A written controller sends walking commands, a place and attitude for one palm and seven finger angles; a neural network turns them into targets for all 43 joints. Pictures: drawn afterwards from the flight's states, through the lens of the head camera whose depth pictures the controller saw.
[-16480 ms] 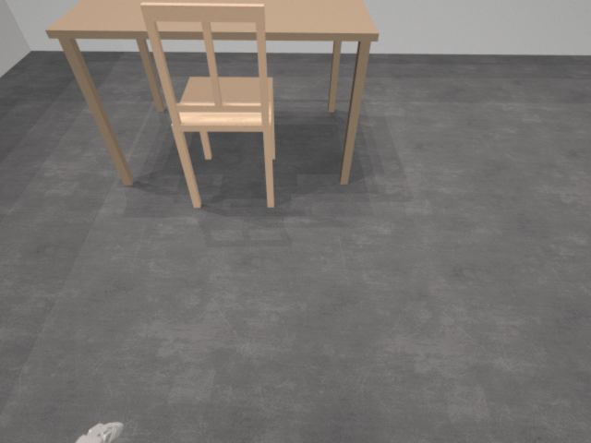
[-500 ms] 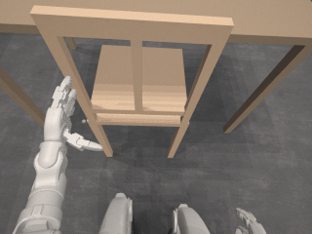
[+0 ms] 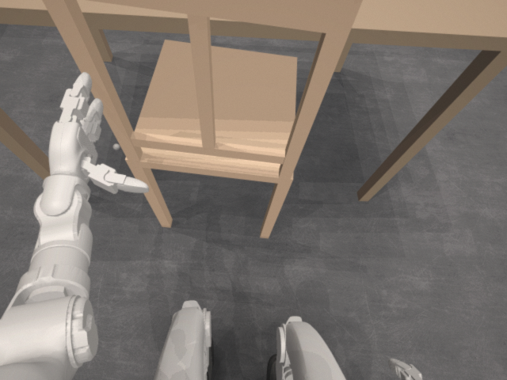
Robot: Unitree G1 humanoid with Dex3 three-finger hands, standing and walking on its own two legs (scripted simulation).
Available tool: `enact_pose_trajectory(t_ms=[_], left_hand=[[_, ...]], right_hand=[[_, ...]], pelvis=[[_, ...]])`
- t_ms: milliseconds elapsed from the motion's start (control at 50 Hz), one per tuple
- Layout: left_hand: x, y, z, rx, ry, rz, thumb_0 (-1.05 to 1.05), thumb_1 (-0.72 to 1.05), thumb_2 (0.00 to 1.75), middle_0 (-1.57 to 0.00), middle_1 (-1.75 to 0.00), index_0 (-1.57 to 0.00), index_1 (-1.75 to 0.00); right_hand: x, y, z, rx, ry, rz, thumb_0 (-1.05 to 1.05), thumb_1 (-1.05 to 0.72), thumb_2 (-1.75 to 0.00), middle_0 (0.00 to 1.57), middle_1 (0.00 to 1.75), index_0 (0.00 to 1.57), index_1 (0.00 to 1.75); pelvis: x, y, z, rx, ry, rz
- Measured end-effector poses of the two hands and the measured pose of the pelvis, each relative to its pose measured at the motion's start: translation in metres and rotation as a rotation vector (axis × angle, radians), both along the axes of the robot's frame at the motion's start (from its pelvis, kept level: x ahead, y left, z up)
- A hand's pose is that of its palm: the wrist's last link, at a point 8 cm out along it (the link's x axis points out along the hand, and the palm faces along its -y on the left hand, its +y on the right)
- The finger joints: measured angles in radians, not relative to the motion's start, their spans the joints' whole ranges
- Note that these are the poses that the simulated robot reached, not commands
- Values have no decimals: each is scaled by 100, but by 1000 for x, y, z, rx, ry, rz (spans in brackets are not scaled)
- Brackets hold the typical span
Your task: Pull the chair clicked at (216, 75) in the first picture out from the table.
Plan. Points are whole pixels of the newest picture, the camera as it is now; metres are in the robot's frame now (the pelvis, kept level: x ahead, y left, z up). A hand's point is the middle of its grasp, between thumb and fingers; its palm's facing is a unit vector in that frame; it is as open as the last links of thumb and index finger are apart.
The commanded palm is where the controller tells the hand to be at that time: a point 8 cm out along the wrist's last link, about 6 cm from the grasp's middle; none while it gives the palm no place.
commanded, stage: push the fingers through the gap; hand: left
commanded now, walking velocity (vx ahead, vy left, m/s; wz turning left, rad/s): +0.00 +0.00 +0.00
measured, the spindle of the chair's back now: (205, 94) +0.56 +0.09 +0.05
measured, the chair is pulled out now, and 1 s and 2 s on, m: -0.04 -0.05 -0.05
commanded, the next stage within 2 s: hook a spindle and tug to test in 0.60 s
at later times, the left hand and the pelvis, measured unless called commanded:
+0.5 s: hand (117, 134) +0.48 +0.22 +0.04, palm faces +0.04 -1.00 -0.01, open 17.0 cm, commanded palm +0.45 +0.25 +0.04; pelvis +0.01 +0.02 +0.00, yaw -1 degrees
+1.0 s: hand (127, 135) +0.48 +0.20 +0.04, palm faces +0.04 -1.00 -0.02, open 15.9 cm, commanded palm +0.45 +0.24 +0.04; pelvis +0.02 +0.01 +0.01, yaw -1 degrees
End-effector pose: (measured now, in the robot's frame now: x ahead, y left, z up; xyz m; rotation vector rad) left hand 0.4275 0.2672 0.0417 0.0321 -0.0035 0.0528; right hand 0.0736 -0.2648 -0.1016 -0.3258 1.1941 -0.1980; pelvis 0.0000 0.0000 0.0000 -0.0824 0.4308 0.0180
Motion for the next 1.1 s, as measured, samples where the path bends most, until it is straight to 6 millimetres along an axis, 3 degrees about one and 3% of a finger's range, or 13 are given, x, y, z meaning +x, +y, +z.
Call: enact_pose_trajectory(t_ms=[360, 780, 920, 1100], left_hand=[[25, 5, -1, -13, 0, -8, -1, -50, 30, -5, -8, -5, -8], [23, 0, -3, -13, 11, -15, -1, -50, 30, -6, -10, -5, -9], [23, -6, -6, -19, 24, -13, -1, -50, 30, -12, -29, -12, -28], [27, -15, -1, -6, 9, -23, -1, -47, 31, -26, -72, -27, -72]], right_hand=[[-24, 14, 2, 4, 78, -38, 0, -90, -90, 20, 30, 20, 30], [2, 22, 11, 28, 59, -37, 0, -90, -90, 20, 30, 20, 30], [9, 20, 10, 31, 52, -31, 0, -90, -90, 20, 30, 20, 30], [11, 15, 7, 41, 49, -38, 0, -90, -90, 20, 30, 20, 30]], pelvis=[[2, 12, 0, -12, 25, -11], [16, 17, 10, -8, 21, -16], [19, 14, 11, -4, 21, -15], [20, 9, 10, 3, 25, -18]])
